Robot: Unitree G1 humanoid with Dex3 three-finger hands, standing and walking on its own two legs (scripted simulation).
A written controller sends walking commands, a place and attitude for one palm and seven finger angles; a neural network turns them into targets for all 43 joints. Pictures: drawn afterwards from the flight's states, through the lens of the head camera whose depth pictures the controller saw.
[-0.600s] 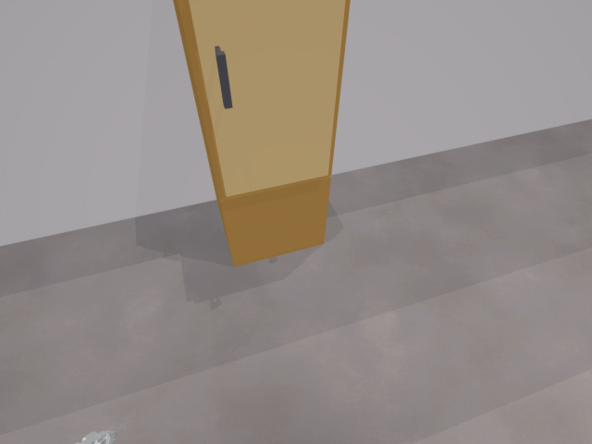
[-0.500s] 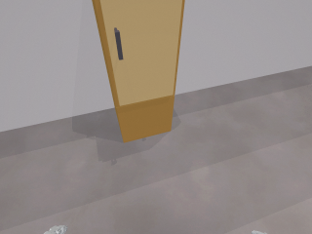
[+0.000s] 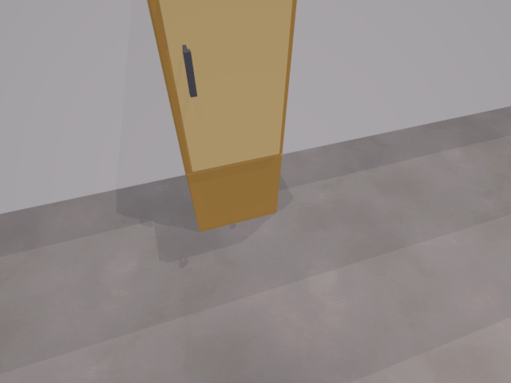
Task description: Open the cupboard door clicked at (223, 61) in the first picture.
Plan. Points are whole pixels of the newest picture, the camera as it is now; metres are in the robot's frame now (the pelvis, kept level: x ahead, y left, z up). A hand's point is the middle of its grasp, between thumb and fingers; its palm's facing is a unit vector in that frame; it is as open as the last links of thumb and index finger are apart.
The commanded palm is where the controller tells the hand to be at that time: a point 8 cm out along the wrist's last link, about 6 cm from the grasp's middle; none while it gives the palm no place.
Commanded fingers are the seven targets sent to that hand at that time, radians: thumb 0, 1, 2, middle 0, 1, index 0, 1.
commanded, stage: stand and wait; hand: left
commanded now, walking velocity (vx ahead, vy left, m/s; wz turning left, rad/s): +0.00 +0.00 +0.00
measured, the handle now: (189, 71) +0.88 +0.24 +0.06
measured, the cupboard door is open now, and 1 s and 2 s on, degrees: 0 0 0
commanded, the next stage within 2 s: look at it before walking up in 0.24 s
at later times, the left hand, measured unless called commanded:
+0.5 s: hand out of the picture +0.06 +0.24 -0.15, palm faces -0.03 -0.94 -0.33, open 7.4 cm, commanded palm none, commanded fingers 0.00 0.90 0.90 -0.20 -0.30 -0.20 -0.30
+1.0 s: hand out of the picture +0.06 +0.25 -0.15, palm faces -0.02 -0.94 -0.34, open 7.4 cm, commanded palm none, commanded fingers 0.00 0.90 0.90 -0.20 -0.30 -0.20 -0.30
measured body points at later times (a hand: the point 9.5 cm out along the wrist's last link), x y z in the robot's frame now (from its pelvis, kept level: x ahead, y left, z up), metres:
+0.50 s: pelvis -0.01 +0.00 +0.00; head -0.01 -0.01 +0.45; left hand +0.07 +0.29 -0.13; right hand +0.06 -0.30 -0.13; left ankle -0.01 +0.12 -0.74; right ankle -0.01 -0.12 -0.74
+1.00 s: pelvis -0.01 +0.00 +0.00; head -0.01 +0.00 +0.45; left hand +0.06 +0.30 -0.13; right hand +0.07 -0.29 -0.13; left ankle -0.01 +0.12 -0.74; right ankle -0.01 -0.12 -0.74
